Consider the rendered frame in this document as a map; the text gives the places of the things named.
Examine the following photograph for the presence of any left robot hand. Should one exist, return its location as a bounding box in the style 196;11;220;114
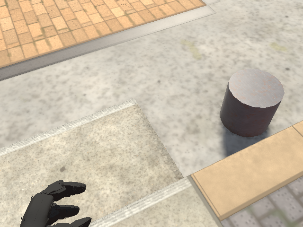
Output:
20;180;92;227

